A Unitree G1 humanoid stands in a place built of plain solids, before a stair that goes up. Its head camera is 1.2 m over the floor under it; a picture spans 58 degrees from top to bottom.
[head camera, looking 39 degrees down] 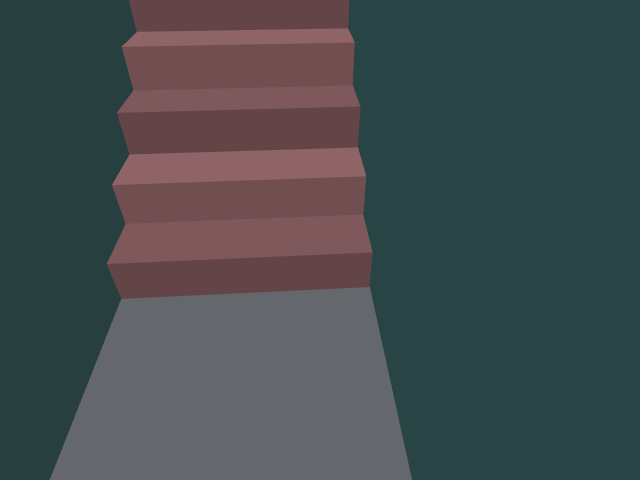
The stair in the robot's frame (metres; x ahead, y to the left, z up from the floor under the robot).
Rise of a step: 0.18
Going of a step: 0.24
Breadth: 0.94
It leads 4 degrees to the left of straight ahead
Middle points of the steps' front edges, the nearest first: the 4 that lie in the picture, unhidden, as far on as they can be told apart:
1.16 0.28 0.18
1.40 0.30 0.36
1.63 0.31 0.53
1.87 0.33 0.71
